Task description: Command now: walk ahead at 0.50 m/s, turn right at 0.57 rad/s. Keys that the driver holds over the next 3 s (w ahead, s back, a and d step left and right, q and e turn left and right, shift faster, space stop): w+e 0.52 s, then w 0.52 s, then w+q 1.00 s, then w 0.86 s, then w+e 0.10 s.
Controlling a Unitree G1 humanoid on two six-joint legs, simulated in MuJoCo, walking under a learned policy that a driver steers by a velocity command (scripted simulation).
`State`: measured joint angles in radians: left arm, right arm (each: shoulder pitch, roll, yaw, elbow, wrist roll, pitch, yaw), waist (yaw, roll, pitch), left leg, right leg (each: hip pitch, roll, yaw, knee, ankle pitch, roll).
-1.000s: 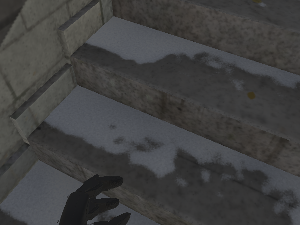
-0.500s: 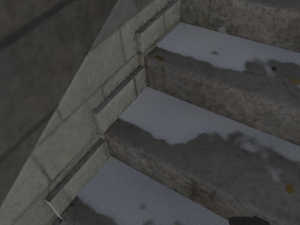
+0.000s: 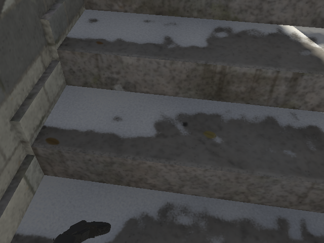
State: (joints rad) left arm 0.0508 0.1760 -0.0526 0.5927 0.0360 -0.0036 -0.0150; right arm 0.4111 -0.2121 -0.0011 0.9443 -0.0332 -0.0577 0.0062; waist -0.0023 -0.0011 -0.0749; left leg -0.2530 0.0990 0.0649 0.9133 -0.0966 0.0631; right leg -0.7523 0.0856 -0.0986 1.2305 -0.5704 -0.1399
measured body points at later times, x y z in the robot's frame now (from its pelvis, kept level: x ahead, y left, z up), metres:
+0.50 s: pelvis +0.28 +0.03 +0.16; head +0.31 -0.01 +0.61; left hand +0.33 +0.26 +0.03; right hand +0.45 -0.23 +0.10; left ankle +0.42 +0.09 -0.46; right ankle +0.09 -0.05 -0.49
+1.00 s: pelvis +0.53 -0.13 +0.27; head +0.57 -0.15 +0.72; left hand +0.80 -0.18 +0.20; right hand +0.31 -0.19 +0.14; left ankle +0.43 +0.09 -0.46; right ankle +0.64 -0.36 -0.24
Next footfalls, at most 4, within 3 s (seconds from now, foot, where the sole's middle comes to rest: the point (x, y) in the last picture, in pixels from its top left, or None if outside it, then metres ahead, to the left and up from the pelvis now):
0.42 left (145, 237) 0.46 0.08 -0.50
1.04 right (291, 151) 0.69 -0.40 -0.33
1.60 left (251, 48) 1.05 -0.31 -0.16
2.12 right None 1.40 -0.46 0.01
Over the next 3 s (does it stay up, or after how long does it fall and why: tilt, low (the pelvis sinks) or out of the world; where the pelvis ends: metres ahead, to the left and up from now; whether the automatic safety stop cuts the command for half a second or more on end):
stays up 1.70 -0.21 0.93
